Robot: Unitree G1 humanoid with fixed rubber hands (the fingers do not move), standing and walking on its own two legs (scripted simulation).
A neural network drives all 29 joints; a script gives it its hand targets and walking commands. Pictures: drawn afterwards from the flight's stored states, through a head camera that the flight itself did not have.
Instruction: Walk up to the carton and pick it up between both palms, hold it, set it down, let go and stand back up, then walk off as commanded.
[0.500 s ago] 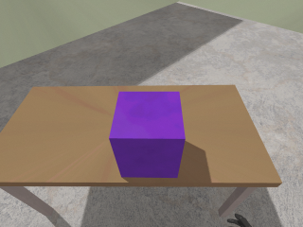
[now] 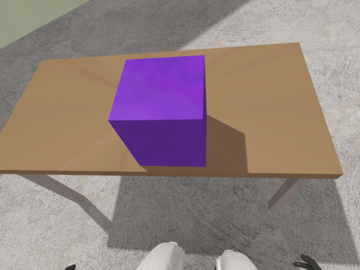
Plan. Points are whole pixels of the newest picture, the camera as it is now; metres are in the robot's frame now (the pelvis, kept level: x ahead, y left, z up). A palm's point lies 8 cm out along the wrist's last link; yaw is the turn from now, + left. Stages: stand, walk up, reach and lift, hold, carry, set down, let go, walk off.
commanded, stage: walk off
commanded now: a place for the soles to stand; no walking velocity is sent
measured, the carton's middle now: (168, 116) +0.51 +0.06 -0.04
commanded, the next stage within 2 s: none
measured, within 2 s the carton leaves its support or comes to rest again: neither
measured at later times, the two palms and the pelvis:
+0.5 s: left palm out of the picture -0.03 +0.37 -0.15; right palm out of the picture -0.01 -0.23 -0.13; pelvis -0.12 +0.06 -0.03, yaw +2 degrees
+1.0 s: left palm out of the picture -0.17 +0.36 -0.14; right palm out of the picture -0.21 -0.26 -0.17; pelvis -0.27 +0.04 -0.04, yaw -2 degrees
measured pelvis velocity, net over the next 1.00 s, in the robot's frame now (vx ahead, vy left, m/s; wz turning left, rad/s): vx -0.27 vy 0.04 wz -0.03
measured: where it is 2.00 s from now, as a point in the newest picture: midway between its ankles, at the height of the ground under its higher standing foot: outside the picture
